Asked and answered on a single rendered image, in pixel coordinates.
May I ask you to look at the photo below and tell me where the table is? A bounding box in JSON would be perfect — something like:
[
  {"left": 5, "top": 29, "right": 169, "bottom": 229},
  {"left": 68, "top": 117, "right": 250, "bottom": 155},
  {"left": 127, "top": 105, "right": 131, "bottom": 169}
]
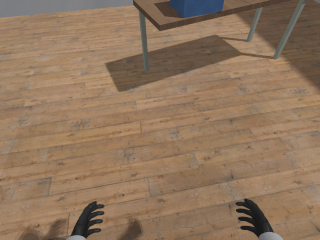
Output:
[{"left": 133, "top": 0, "right": 307, "bottom": 71}]

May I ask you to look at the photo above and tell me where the carton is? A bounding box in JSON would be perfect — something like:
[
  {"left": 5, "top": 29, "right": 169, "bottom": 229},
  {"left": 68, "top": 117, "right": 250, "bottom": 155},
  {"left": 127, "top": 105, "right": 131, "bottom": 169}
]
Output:
[{"left": 170, "top": 0, "right": 224, "bottom": 18}]

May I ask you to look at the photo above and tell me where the robot right hand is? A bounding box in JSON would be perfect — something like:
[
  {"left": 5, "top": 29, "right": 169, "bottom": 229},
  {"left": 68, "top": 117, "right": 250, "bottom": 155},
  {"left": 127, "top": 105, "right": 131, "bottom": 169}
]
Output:
[{"left": 235, "top": 198, "right": 274, "bottom": 238}]

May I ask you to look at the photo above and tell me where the robot left hand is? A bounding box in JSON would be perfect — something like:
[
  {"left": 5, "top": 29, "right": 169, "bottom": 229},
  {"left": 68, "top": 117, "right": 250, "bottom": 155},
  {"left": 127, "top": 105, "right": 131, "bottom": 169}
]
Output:
[{"left": 71, "top": 201, "right": 105, "bottom": 238}]

